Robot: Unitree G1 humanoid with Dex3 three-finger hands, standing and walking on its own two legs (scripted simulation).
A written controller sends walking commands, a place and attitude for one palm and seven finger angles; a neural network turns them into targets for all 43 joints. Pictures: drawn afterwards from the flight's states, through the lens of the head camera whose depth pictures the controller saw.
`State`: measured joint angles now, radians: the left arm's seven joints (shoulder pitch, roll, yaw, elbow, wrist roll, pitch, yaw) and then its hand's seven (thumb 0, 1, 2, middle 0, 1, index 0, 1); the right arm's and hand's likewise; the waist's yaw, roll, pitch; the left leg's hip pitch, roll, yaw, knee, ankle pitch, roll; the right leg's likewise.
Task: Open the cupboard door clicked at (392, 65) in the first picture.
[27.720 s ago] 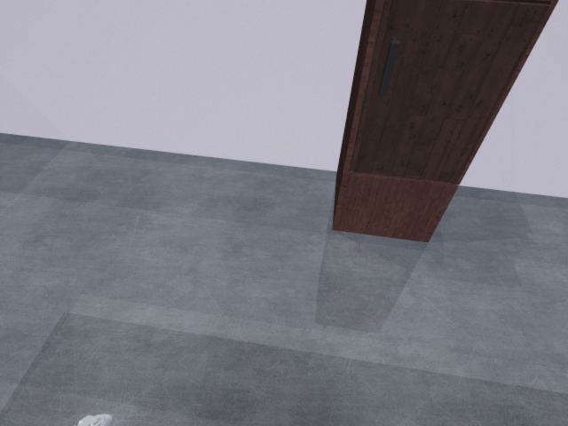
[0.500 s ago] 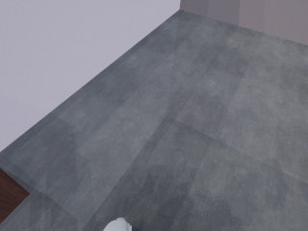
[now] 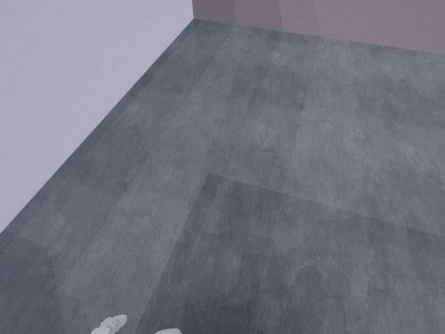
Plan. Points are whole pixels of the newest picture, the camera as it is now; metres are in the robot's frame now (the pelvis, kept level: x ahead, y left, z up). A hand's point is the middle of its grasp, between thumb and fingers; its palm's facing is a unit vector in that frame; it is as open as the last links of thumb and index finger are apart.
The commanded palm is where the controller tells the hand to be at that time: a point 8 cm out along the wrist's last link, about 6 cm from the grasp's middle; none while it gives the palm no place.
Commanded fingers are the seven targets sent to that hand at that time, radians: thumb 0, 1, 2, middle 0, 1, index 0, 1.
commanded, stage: walk to a spot facing it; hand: left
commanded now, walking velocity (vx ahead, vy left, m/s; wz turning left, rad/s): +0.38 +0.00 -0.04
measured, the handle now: out of the picture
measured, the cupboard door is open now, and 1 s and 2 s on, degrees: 49 49 49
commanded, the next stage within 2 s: turn to face it in 0.50 s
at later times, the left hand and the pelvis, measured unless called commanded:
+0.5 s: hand (153, 259) +0.29 +0.18 -0.15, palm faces +0.01 -0.98 -0.18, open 7.3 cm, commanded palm none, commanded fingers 0.00 0.90 0.90 -0.20 -0.30 -0.20 -0.30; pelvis +0.23 -0.01 +0.01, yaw -3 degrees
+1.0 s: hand (180, 228) +0.39 +0.13 -0.20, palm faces +0.18 -0.97 -0.16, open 7.3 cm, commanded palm none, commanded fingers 0.00 0.90 0.90 -0.20 -0.30 -0.20 -0.30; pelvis +0.41 -0.04 -0.01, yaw +8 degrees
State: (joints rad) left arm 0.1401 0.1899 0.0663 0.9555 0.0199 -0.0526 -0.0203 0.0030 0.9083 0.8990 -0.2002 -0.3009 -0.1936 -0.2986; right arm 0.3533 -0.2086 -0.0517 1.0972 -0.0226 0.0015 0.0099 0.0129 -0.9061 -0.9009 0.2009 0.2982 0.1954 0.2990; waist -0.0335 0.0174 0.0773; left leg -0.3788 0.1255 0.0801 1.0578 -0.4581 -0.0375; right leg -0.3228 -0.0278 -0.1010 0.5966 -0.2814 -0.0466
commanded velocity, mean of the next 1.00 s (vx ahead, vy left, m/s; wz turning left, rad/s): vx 0.19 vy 0.00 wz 0.23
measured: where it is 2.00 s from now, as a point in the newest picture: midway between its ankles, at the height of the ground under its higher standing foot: (257, 258)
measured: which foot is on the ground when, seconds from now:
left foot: up 0.00-0.22, down 0.24-0.58, up 0.60-0.94, down 0.96-1.00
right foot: down 0.00-0.26, up 0.28-0.56, down 0.58-0.94, up 0.96-1.00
